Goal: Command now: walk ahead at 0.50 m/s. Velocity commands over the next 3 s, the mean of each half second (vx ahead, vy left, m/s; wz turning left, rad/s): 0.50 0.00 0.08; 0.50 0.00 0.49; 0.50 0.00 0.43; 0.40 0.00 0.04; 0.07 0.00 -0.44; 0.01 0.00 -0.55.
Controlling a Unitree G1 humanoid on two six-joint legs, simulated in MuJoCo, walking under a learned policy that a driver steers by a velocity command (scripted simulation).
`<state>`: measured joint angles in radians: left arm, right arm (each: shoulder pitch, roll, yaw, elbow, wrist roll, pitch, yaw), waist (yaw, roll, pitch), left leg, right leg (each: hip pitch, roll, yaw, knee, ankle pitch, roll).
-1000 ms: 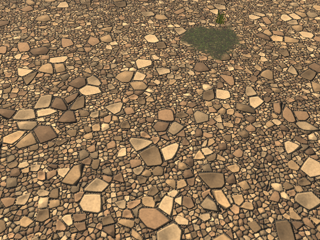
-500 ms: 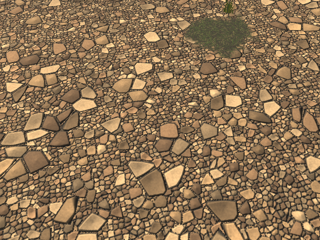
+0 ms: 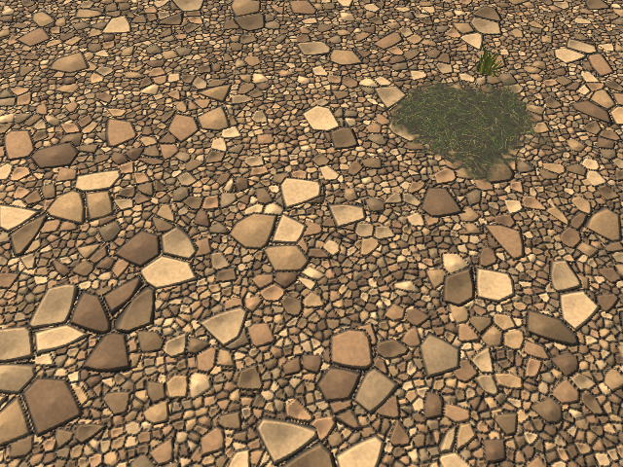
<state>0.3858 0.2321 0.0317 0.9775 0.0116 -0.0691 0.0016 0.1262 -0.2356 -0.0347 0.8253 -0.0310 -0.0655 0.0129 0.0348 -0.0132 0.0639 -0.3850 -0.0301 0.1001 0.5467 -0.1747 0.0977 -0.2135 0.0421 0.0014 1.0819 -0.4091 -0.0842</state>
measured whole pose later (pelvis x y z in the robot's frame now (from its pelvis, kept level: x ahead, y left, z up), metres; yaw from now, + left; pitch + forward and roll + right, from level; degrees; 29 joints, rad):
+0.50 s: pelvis +0.27 -0.03 +0.00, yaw +4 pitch +1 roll +1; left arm 0.02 0.21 0.02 0.83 0.05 -0.09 -0.01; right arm 0.45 -0.20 -0.03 1.03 0.00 -0.07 -0.01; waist -0.07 0.00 0.06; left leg -0.08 -0.04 0.01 0.76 -0.45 0.07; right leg -0.44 -0.01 -0.09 0.56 -0.13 -0.08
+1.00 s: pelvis +0.52 +0.02 -0.01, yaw +20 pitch +1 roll -1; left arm 0.42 0.21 0.05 1.01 0.02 -0.07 0.03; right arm 0.01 -0.21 -0.05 0.81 -0.04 -0.02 0.06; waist 0.04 0.01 0.07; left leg -0.45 -0.01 0.14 0.58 -0.19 0.17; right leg 0.08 -0.06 -0.35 0.47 -0.48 0.02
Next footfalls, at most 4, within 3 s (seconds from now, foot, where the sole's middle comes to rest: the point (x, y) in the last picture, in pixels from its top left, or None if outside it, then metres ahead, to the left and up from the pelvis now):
0.46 right None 0.42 -0.11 -0.77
1.00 left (270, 381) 0.64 0.13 -0.77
1.56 right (272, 250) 1.00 0.15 -0.77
2.04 left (177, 222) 1.08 0.42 -0.77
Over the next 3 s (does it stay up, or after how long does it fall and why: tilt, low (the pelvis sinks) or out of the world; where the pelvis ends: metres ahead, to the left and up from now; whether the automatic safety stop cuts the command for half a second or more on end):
stays up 1.00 0.27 0.01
